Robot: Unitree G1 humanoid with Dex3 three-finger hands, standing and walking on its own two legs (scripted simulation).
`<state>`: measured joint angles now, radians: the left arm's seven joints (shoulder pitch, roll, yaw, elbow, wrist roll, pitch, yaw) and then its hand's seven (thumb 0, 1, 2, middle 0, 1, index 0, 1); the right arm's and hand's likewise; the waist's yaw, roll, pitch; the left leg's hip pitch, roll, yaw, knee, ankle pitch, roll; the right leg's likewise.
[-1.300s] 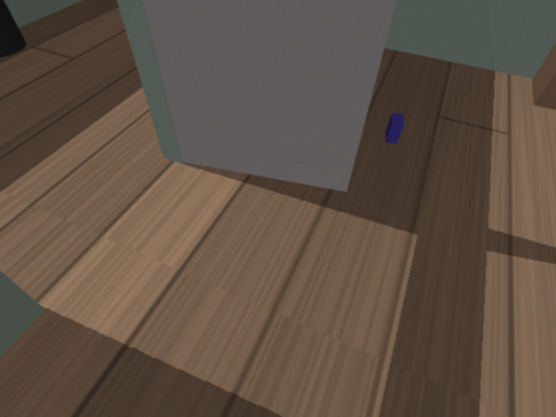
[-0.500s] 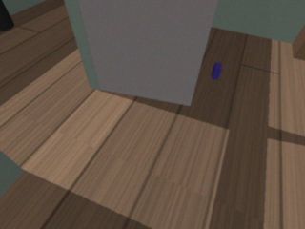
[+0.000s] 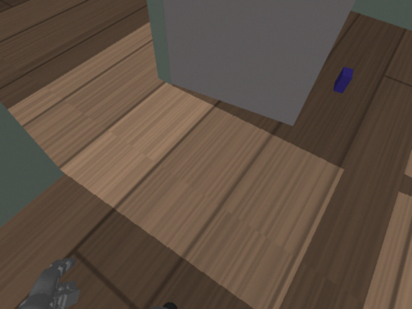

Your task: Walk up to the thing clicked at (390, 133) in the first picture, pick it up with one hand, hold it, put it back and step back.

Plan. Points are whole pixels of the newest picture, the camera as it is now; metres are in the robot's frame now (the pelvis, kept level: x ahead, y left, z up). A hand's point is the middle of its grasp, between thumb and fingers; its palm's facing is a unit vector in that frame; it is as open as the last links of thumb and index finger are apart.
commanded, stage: walk up
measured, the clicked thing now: (343, 80) +1.53 -1.00 -0.71
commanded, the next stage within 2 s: none
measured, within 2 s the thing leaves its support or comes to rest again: neither
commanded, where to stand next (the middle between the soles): +0.07 +0.02 m, yaw +76 degrees
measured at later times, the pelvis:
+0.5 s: pelvis +0.02 -0.01 -0.02, yaw +27 degrees
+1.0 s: pelvis +0.03 -0.06 -0.01, yaw +51 degrees
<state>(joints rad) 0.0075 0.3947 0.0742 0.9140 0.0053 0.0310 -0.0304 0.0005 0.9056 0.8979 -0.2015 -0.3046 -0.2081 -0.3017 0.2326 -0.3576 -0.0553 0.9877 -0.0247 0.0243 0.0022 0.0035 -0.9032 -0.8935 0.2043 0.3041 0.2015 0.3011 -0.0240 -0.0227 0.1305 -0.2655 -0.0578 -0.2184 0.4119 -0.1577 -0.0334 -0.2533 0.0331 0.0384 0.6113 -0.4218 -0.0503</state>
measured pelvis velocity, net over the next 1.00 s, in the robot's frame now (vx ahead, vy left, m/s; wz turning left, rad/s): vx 0.03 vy -0.06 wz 0.88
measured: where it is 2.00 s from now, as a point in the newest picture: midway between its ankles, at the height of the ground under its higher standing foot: outside the picture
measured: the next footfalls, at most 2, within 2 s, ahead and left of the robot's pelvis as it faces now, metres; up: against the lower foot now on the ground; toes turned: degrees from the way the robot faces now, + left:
left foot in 0.38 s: +0.05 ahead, +0.12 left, +0.00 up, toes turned +25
right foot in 0.76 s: +0.17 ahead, -0.09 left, +0.00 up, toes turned +39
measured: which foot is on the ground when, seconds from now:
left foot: down 0.00-0.02, up 0.04-0.36, down 0.38-0.76, up 0.78-1.00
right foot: down 0.00-0.40, up 0.42-0.74, down 0.76-1.00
